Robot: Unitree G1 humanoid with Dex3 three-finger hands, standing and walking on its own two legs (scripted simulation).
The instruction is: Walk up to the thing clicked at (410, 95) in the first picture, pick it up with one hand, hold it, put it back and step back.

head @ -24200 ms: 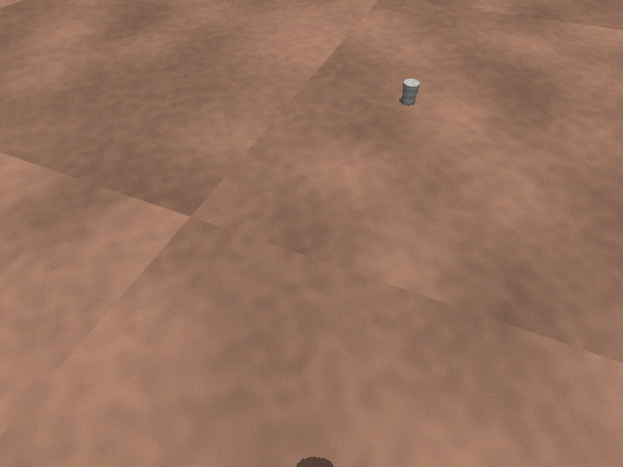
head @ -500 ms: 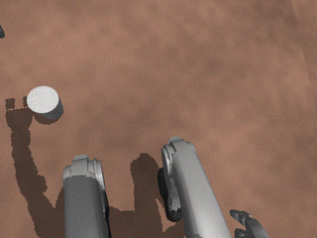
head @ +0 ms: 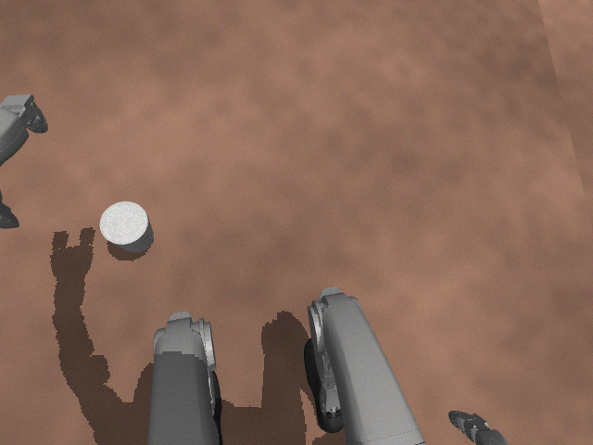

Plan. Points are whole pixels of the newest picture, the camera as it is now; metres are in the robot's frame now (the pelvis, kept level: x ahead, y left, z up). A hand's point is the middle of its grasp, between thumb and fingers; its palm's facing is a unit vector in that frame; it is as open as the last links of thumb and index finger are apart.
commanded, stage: go down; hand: left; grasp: from above
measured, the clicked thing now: (131, 230) +0.52 +0.25 -0.45
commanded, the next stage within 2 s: approach in 1.98 s
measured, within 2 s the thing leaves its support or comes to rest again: neither
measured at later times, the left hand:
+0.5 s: hand out of the picture +0.48 +0.31 -0.01, palm faces -0.45 -0.04 -0.89, open 14.0 cm
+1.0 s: hand out of the picture +0.48 +0.32 +0.02, palm faces -0.45 -0.04 -0.89, open 14.0 cm
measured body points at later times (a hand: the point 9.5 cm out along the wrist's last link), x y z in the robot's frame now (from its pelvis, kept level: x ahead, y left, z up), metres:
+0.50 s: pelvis +0.01 +0.00 +0.04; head +0.19 +0.04 +0.45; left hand +0.50 +0.31 +0.04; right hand +0.05 -0.27 -0.07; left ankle +0.07 +0.12 -0.48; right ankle +0.10 -0.15 -0.48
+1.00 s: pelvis +0.02 +0.00 +0.08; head +0.19 +0.04 +0.49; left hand +0.50 +0.32 +0.07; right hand +0.07 -0.26 -0.04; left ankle +0.07 +0.12 -0.48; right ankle +0.10 -0.15 -0.48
